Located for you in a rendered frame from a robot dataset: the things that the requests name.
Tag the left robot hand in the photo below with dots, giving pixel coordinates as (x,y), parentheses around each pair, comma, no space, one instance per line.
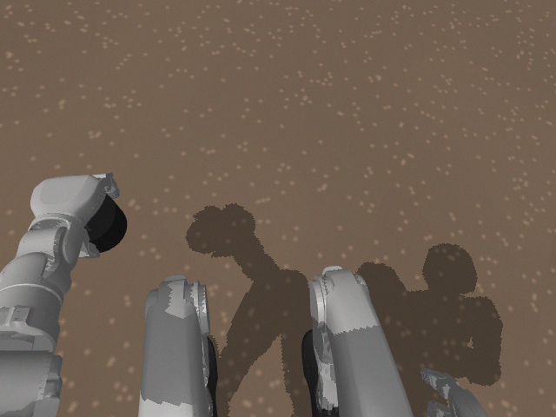
(78,196)

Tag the right robot foot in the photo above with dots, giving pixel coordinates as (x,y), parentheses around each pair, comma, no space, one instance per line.
(310,369)

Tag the tin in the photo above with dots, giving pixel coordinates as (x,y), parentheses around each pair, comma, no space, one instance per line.
(108,226)

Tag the left robot arm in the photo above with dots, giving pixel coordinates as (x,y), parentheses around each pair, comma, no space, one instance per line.
(32,287)

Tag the right robot hand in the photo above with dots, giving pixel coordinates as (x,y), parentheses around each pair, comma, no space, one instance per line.
(462,402)

